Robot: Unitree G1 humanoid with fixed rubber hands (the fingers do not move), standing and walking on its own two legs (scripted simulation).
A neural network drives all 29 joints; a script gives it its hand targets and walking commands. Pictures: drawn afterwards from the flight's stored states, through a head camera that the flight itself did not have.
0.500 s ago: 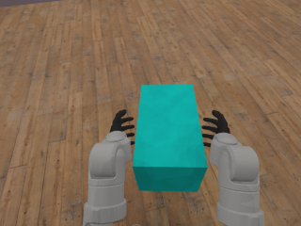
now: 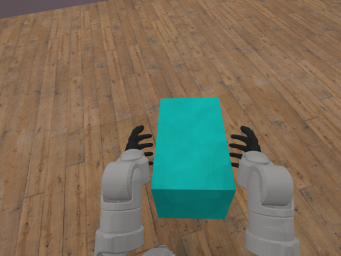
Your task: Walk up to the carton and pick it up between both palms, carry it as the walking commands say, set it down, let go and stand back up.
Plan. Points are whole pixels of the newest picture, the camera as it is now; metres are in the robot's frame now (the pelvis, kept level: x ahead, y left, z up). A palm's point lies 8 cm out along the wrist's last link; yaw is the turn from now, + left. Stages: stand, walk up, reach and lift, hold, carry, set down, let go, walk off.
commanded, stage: carry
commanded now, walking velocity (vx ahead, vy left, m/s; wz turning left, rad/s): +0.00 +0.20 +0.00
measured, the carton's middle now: (190, 154) +0.38 +0.00 -0.01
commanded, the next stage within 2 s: none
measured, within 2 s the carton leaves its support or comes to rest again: neither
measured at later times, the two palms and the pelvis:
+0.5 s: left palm (84, 157) +0.31 +0.23 +0.09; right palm (197, 160) +0.31 -0.01 +0.09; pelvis +0.00 +0.11 +0.00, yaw -1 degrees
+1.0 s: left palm (29, 162) +0.30 +0.35 +0.08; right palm (139, 160) +0.31 +0.11 +0.09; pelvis -0.01 +0.22 +0.00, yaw +1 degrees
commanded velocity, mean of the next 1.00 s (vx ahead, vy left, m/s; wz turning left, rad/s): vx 0.00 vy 0.20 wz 0.00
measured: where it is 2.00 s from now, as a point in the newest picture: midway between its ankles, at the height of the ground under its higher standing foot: outside the picture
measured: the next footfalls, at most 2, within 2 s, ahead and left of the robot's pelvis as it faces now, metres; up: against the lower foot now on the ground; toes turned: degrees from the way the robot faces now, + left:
left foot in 0.18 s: +0.09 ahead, +0.17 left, +0.00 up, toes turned +5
right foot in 0.56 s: +0.01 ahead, -0.01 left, +0.00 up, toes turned -7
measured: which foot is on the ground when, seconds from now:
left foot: up 0.00-0.16, down 0.18-0.56, up 0.58-0.82, down 0.84-1.00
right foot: down 0.00-0.18, up 0.20-0.54, down 0.56-0.84, up 0.86-1.00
